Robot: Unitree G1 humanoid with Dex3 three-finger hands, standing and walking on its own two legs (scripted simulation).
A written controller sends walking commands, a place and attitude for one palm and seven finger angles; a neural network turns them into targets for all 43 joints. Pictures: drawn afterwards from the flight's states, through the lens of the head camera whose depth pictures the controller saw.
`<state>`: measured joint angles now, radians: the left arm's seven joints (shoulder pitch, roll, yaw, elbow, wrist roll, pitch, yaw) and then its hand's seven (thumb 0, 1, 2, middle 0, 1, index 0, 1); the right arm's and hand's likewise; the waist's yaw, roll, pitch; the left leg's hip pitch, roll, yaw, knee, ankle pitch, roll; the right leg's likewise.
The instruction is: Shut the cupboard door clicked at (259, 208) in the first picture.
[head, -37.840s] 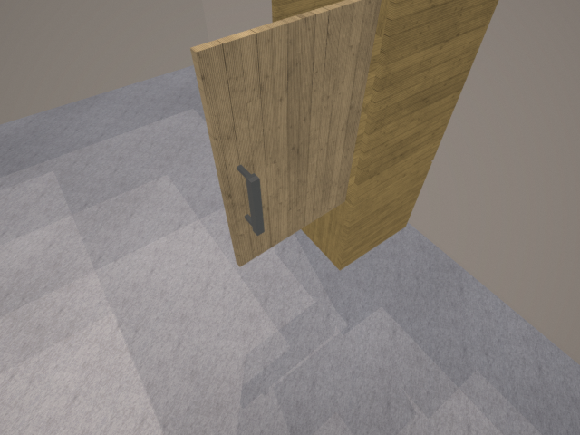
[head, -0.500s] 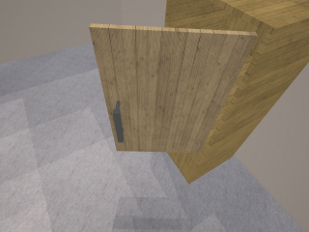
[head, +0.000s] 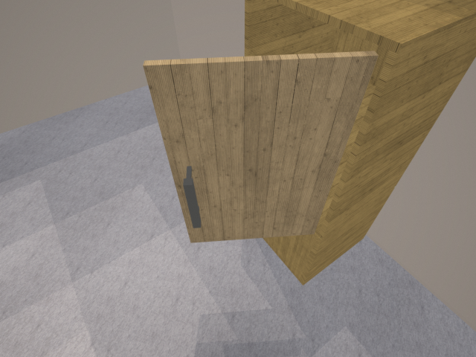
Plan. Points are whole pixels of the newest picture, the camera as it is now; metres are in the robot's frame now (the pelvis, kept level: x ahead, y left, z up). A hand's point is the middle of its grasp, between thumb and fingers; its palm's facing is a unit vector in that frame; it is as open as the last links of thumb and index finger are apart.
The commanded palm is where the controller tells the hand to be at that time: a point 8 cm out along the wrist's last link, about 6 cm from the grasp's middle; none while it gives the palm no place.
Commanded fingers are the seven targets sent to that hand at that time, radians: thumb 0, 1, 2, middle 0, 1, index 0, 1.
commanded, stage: look again from close up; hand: left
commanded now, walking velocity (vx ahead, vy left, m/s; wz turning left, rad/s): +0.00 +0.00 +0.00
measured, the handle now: (193, 198) +0.48 +0.14 -0.08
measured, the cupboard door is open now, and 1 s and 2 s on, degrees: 59 59 59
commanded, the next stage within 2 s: raise the hand and make a fist in 0.60 s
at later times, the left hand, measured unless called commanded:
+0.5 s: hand out of the picture +0.01 +0.15 -0.17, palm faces +0.01 -0.98 -0.19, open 7.3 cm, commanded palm none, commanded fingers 0.00 0.90 0.90 -0.20 -0.30 -0.20 -0.30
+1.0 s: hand (172, 305) +0.21 +0.13 -0.03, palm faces +0.13 -0.99 +0.04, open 6.7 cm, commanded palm +0.13 +0.19 -0.07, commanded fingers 0.00 0.90 0.90 -0.47 -0.60 -0.47 -0.60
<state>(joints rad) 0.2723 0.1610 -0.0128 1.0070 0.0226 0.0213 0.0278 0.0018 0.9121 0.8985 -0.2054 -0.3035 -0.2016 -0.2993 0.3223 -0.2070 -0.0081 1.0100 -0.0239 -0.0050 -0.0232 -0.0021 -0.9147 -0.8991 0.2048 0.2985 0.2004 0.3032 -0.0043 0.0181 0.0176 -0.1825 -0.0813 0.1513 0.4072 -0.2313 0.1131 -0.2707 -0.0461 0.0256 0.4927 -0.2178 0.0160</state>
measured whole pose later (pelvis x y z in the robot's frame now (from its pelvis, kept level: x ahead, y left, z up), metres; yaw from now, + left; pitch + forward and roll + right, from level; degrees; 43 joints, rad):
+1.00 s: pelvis +0.00 -0.06 -0.06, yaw +4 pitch +11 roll +1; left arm 0.31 0.14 0.12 0.23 -0.23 -0.58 -0.19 0.01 0.92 0.90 -0.31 -0.43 -0.31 -0.42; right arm 0.23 -0.26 -0.07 0.65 -0.01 -0.31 0.01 0.01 -0.91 -0.90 0.21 0.30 0.20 0.30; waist -0.03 -0.05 -0.16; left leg -0.71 -0.02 0.07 0.98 -0.46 0.04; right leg -0.75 -0.02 -0.06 1.01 -0.45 -0.05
